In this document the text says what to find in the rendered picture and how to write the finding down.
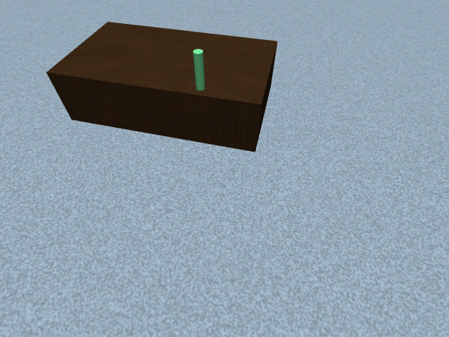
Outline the can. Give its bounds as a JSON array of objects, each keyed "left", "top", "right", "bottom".
[{"left": 193, "top": 49, "right": 205, "bottom": 91}]

